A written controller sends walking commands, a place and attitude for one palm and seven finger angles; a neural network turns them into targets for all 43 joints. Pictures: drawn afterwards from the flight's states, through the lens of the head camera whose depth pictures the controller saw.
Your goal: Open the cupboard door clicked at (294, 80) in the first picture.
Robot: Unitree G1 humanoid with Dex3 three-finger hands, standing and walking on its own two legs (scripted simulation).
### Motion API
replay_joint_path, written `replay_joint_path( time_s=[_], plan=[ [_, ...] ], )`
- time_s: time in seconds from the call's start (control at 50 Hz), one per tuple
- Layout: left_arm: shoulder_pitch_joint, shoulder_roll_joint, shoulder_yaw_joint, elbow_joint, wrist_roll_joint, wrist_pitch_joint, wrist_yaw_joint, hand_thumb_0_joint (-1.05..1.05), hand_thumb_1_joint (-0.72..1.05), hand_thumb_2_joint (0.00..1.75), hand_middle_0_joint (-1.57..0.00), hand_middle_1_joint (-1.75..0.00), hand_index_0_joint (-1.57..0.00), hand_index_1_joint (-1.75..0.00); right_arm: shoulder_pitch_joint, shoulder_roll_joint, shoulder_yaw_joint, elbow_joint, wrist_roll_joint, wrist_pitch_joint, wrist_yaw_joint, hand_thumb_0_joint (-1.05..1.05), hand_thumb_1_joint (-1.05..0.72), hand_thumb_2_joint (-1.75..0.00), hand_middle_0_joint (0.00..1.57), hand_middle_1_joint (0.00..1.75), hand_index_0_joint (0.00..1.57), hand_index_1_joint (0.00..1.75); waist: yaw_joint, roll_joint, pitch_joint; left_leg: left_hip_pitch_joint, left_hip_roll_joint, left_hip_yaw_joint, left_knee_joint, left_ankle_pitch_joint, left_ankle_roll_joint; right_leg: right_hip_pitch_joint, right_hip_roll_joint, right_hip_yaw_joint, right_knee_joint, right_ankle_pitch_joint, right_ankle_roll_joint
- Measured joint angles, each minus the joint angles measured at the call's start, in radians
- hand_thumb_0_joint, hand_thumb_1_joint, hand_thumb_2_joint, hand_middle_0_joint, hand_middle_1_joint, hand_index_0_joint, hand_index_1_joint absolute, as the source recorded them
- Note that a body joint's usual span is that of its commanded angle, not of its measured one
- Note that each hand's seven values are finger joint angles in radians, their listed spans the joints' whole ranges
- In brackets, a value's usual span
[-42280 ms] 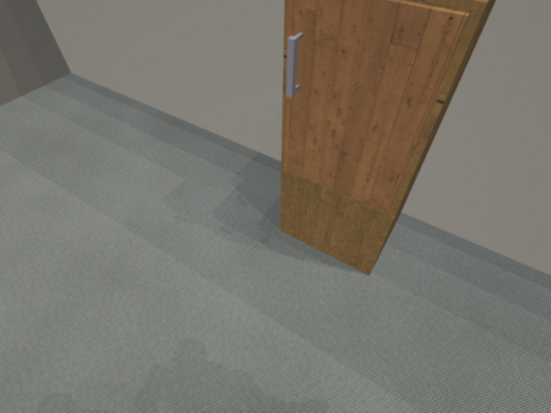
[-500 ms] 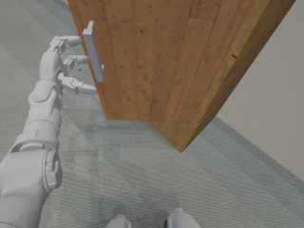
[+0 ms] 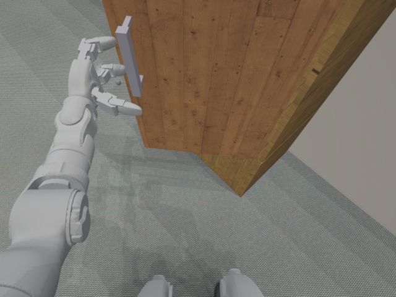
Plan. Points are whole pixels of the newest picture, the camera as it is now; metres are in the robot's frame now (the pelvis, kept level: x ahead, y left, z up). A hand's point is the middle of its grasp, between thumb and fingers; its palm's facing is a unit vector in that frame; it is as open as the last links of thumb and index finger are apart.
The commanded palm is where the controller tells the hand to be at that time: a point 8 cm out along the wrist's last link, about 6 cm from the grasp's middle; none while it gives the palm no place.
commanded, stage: slide the fingers in behind the handle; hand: left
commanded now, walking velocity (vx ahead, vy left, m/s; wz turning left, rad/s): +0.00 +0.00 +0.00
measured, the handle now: (133, 60) +0.56 +0.12 +0.11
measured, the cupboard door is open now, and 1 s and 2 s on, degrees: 41 40 67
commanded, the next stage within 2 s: close the thumb around the handle in 0.34 s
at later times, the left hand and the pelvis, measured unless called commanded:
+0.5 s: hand (139, 82) +0.51 +0.11 +0.11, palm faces -0.10 -0.99 -0.01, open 13.9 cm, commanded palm +0.48 +0.16 +0.11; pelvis +0.00 -0.01 +0.01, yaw -3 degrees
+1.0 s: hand (140, 81) +0.51 +0.11 +0.11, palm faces -0.10 -0.99 -0.01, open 6.5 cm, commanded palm +0.49 +0.16 +0.11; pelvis +0.00 +0.00 +0.00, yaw -3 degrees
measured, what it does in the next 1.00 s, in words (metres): stands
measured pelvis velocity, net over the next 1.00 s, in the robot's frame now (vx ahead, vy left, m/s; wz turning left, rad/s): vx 0.00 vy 0.00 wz -0.05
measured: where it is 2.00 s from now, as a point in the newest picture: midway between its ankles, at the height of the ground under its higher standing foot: outside the picture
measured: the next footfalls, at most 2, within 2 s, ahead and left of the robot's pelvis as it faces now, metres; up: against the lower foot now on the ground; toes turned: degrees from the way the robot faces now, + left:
none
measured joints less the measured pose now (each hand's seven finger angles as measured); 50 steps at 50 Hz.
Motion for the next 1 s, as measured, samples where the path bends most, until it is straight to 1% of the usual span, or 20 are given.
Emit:
replay_joint_path(
  time_s=[0.06,0.08,0.14,0.18,0.28,0.36,0.42,0.5,0.56,0.64,0.72,0.92,1.0],
  plan=[
    [0.015,-0.019,-0.044,-0.015,0.02,-0.003,-0.015,-0.02,-0.5,0.3,-0.3,-1.2,-0.04,-1.14,-0.004,0.0,-0.001,0.001,0.001,0.001,0.004,0.01,-0.91,-0.9,0.2,0.3,0.2,0.3,0.004,0.005,-0.002,0.009,-0.001,0.0,-0.004,-0.001,0.0,0.008,-0.001,0.001,-0.002,-0.002,0.001],
    [0.012,-0.028,-0.047,-0.012,0.024,-0.003,-0.01,-0.02,-0.5,0.3,-0.28,-1.19,-0.06,-1.15,-0.009,0.0,0.0,0.002,0.002,0.002,0.004,0.01,-0.91,-0.9,0.2,0.3,0.2,0.3,0.003,0.006,-0.001,0.012,-0.001,0.001,-0.005,-0.002,0.001,0.01,-0.001,0.001,-0.002,-0.003,0.001],
    [0.0,-0.051,-0.013,0.014,0.026,0.005,-0.009,-0.02,-0.5,0.3,-0.26,-1.19,-0.12,-1.17,-0.026,0.003,0.008,-0.001,0.002,0.004,-0.001,0.01,-0.91,-0.9,0.2,0.3,0.2,0.3,-0.006,0.003,-0.001,0.019,0.0,0.009,-0.009,-0.003,0.002,0.012,0.0,0.009,-0.001,-0.004,0.001],
    [0.002,-0.057,0.014,0.017,0.041,0.003,-0.002,-0.02,-0.5,0.3,-0.26,-1.19,-0.15,-1.18,-0.034,0.006,0.011,-0.013,0.0,0.001,-0.003,0.01,-0.91,-0.9,0.2,0.3,0.2,0.3,-0.016,0.003,-0.004,0.022,0.003,0.017,-0.013,-0.003,0.002,0.009,0.003,0.017,0.0,-0.003,0.001],
    [0.03,-0.044,0.069,0.01,0.078,-0.024,0.009,-0.02,-0.5,0.3,-0.27,-1.19,-0.23,-1.2,-0.039,0.012,0.014,-0.047,0.0,0.004,-0.002,0.01,-0.91,-0.9,0.2,0.3,0.2,0.3,-0.031,0.003,-0.006,0.034,0.012,0.042,-0.023,-0.005,0.001,0.004,0.013,0.042,0.002,-0.001,0.0],
    [0.05,-0.029,0.098,0.001,0.08,-0.031,-0.017,-0.02,-0.49,0.3,-0.28,-1.2,-0.26,-1.2,-0.03,0.014,0.017,-0.062,0.006,0.017,-0.006,0.01,-0.91,-0.9,0.2,0.3,0.2,0.3,-0.033,0.004,-0.003,0.048,0.02,0.054,-0.034,-0.004,0.0,0.01,0.021,0.054,-0.003,0.002,-0.001],
    [0.055,-0.017,0.116,0.004,0.077,-0.023,-0.033,-0.02,-0.49,0.3,-0.29,-1.2,-0.28,-1.2,-0.023,0.012,0.019,-0.066,0.01,0.027,-0.012,0.01,-0.91,-0.9,0.2,0.3,0.2,0.3,-0.035,0.004,0.0,0.056,0.023,0.057,-0.041,-0.002,-0.002,0.016,0.025,0.057,-0.01,0.006,-0.003],
    [0.072,-0.012,0.115,-0.019,0.07,-0.022,-0.042,-0.02,-0.49,0.31,-0.3,-1.2,-0.29,-1.2,-0.007,0.007,0.012,-0.066,0.011,0.031,-0.018,0.01,-0.91,-0.9,0.2,0.3,0.2,0.3,-0.033,0.006,-0.001,0.06,0.025,0.057,-0.048,0.003,-0.003,0.02,0.026,0.057,-0.016,0.01,-0.004],
    [0.072,-0.015,0.11,-0.017,0.064,-0.024,-0.047,-0.02,-0.45,0.33,-0.3,-1.2,-0.3,-1.21,-0.002,0.001,0.009,-0.058,0.013,0.034,-0.02,0.01,-0.91,-0.9,0.2,0.3,0.2,0.3,-0.03,0.006,-0.001,0.063,0.025,0.056,-0.05,0.005,-0.004,0.023,0.026,0.055,-0.019,0.012,-0.005],
    [0.054,-0.009,0.11,-0.002,0.066,-0.017,-0.044,-0.02,-0.32,0.38,-0.3,-1.21,-0.31,-1.22,-0.005,-0.004,0.007,-0.052,0.014,0.034,-0.024,0.01,-0.91,-0.9,0.2,0.3,0.2,0.3,-0.035,0.002,0.002,0.058,0.023,0.054,-0.049,0.008,-0.004,0.02,0.025,0.053,-0.018,0.015,-0.005],
    [0.046,-0.005,0.104,0.001,0.067,-0.018,-0.035,-0.01,-0.15,0.45,-0.31,-1.23,-0.32,-1.24,-0.006,-0.009,0.004,-0.054,0.013,0.027,-0.026,0.01,-0.91,-0.9,0.2,0.3,0.2,0.3,-0.039,0.001,0.002,0.05,0.022,0.054,-0.046,0.011,-0.004,0.012,0.024,0.054,-0.016,0.018,-0.005],
    [0.016,0.005,0.104,0.028,0.076,-0.017,-0.03,0.0,0.37,0.68,-0.35,-1.29,-0.36,-1.29,-0.01,-0.006,0.011,-0.053,0.01,0.02,-0.026,0.01,-0.91,-0.9,0.2,0.3,0.2,0.3,-0.047,-0.002,0.006,0.029,0.02,0.054,-0.036,0.013,-0.001,-0.007,0.022,0.054,-0.01,0.022,-0.002],
    [0.015,0.002,0.104,0.025,0.076,-0.02,-0.026,0.0,0.59,0.77,-0.37,-1.31,-0.37,-1.32,-0.006,-0.003,0.012,-0.052,0.008,0.017,-0.024,0.01,-0.91,-0.9,0.2,0.3,0.2,0.3,-0.046,0.0,0.005,0.023,0.019,0.055,-0.032,0.011,0.0,-0.012,0.021,0.055,-0.007,0.02,0.0]
  ],
)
